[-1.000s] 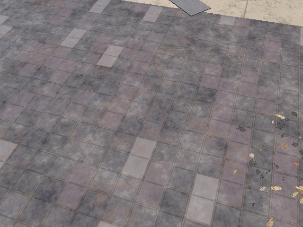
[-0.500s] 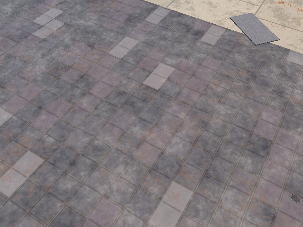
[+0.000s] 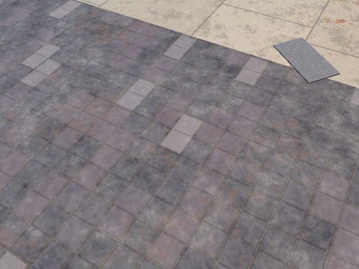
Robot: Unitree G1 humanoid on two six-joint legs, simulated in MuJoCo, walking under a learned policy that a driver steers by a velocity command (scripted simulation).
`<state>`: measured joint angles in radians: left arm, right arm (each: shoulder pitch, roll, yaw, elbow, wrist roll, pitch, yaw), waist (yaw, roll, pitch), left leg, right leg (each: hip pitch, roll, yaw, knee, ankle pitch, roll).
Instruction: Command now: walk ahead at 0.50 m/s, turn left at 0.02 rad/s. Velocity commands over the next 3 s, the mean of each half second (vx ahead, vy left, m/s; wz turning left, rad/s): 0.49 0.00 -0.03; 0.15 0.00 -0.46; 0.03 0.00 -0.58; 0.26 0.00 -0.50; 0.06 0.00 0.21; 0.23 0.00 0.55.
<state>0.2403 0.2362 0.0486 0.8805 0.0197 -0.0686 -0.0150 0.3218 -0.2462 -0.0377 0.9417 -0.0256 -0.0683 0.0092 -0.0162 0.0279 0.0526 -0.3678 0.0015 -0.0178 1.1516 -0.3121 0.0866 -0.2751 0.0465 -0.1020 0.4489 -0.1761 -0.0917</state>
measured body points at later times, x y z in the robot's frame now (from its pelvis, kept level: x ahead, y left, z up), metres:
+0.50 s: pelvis +0.27 +0.04 -0.01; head +0.30 +0.05 +0.44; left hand +0.24 +0.29 -0.16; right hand +0.41 -0.21 -0.12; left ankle +0.34 +0.11 -0.74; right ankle +0.12 -0.07 -0.65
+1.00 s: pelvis +0.38 +0.01 -0.01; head +0.41 -0.01 +0.44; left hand +0.57 +0.23 -0.13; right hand +0.38 -0.25 -0.16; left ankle +0.35 +0.14 -0.67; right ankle +0.42 -0.07 -0.74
